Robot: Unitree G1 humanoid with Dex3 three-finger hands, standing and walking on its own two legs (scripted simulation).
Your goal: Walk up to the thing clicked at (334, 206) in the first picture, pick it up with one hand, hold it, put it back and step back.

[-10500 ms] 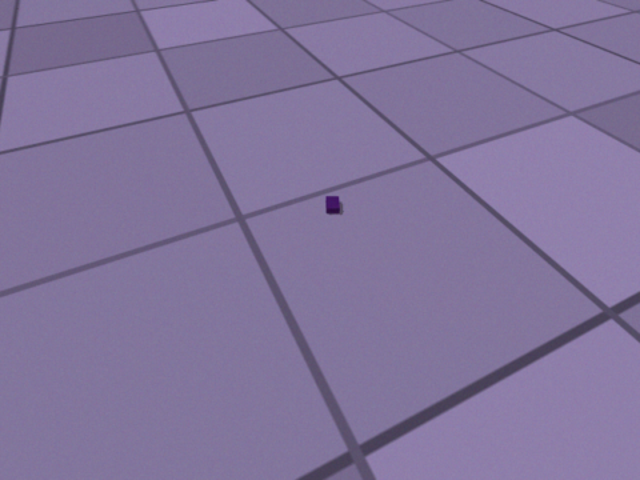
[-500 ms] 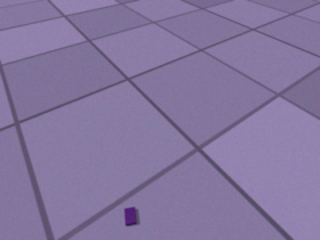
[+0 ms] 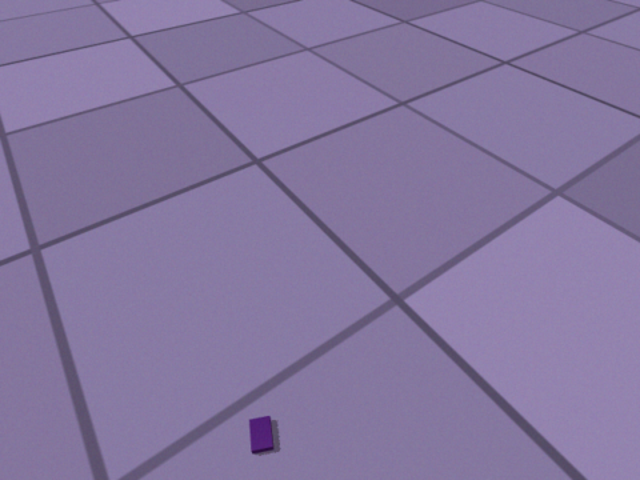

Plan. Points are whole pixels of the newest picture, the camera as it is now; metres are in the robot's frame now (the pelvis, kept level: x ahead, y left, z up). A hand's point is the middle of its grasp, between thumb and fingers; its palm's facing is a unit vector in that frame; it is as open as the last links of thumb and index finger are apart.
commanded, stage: stand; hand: left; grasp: from above
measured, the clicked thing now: (261, 434) +0.40 +0.18 -0.77
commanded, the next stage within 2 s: rise first in 0.76 s
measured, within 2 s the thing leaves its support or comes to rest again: neither
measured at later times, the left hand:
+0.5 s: hand out of the picture +0.06 +0.25 -0.16, palm faces -0.04 -0.94 -0.35, open 7.3 cm
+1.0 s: hand out of the picture +0.12 +0.25 -0.16, palm faces +0.03 -0.94 -0.33, open 7.8 cm
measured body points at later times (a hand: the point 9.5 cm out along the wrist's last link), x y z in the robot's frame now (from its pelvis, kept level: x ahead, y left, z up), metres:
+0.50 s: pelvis +0.00 +0.00 +0.00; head +0.01 +0.00 +0.45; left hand +0.07 +0.30 -0.13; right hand +0.07 -0.30 -0.13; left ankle -0.01 +0.12 -0.75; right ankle -0.01 -0.14 -0.75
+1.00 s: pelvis -0.01 +0.00 -0.01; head +0.03 +0.00 +0.44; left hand +0.11 +0.30 -0.14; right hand +0.09 -0.28 -0.13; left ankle -0.01 +0.12 -0.75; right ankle -0.01 -0.14 -0.75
